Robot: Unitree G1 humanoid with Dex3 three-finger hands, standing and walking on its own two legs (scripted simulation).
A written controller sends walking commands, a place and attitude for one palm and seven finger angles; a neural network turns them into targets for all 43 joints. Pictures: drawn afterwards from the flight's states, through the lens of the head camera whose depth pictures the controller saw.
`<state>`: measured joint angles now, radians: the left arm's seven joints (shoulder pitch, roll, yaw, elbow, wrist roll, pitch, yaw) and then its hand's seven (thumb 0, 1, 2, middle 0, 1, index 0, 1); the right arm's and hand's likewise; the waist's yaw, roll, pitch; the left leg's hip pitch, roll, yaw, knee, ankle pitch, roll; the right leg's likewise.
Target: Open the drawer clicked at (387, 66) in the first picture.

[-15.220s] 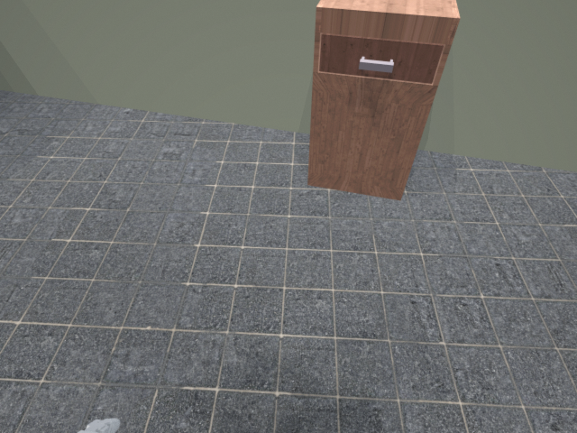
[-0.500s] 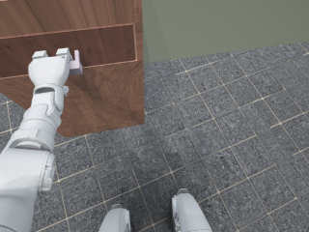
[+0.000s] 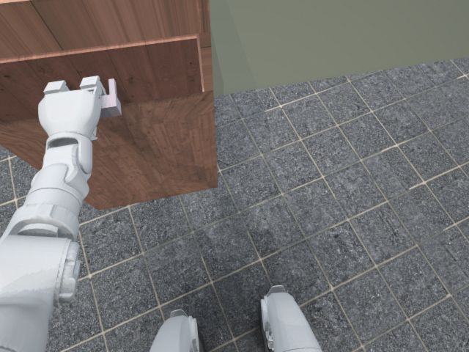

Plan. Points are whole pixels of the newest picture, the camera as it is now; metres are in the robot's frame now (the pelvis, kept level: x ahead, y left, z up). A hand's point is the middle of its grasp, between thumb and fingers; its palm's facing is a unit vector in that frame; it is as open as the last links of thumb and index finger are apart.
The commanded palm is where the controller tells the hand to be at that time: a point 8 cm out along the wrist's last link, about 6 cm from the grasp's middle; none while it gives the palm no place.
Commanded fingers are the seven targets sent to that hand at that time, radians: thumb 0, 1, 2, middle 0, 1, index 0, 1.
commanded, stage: pull the drawer open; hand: left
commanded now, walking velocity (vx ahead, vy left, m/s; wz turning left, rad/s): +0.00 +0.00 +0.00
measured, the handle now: (83, 99) +0.56 +0.22 +0.00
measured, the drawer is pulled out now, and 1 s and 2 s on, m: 0.00 0.13 0.25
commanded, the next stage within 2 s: none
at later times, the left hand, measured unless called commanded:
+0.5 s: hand (88, 165) +0.44 +0.21 -0.02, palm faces -0.04 -0.04 -1.00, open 6.1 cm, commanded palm +0.40 +0.21 +0.03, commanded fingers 0.00 0.90 0.90 -0.40 -1.35 -0.40 -1.35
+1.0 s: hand (89, 198) +0.38 +0.20 -0.02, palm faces -0.03 -0.03 -1.00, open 6.1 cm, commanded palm +0.35 +0.21 +0.03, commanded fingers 0.00 0.90 0.90 -0.40 -1.35 -0.40 -1.35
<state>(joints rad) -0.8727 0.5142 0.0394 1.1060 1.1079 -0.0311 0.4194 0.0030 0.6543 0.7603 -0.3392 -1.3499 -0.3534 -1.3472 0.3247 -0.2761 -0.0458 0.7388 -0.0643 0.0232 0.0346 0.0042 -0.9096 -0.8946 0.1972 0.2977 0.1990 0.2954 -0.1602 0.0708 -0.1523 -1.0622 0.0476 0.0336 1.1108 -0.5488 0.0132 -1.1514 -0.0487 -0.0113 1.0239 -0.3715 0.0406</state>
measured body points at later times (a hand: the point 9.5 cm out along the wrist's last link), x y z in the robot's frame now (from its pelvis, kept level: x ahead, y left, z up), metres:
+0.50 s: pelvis +0.02 +0.00 +0.02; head +0.14 -0.01 +0.46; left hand +0.44 +0.21 +0.04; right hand +0.08 -0.27 -0.12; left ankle -0.03 +0.11 -0.65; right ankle +0.05 -0.15 -0.65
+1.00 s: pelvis +0.01 -0.01 +0.03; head +0.11 -0.02 +0.47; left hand +0.38 +0.20 +0.04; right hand +0.11 -0.27 -0.11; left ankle -0.03 +0.11 -0.65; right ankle +0.05 -0.15 -0.65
